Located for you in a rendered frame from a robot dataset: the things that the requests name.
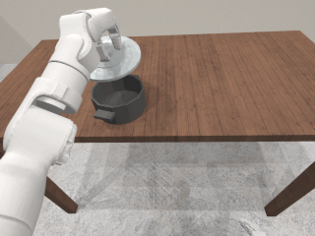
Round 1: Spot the robot left hand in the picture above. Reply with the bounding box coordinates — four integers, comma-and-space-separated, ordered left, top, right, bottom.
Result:
86, 8, 122, 62

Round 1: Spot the table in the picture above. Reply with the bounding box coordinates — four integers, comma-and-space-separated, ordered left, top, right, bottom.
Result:
0, 30, 315, 217

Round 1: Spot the knob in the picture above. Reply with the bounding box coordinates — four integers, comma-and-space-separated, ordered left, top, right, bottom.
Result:
103, 42, 115, 57

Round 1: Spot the robot left forearm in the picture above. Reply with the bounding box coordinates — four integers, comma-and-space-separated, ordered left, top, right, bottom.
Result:
3, 10, 102, 151

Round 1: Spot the lid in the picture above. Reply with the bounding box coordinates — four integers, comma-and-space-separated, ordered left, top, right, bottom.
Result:
90, 35, 141, 83

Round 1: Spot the robot left upper arm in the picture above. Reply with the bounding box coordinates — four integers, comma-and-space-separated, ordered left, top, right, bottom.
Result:
0, 105, 78, 236

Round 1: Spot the pot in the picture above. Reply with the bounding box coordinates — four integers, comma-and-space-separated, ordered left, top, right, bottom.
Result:
91, 74, 147, 125

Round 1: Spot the robot right hand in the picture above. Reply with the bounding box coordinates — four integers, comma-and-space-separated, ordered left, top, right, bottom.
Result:
239, 218, 267, 236

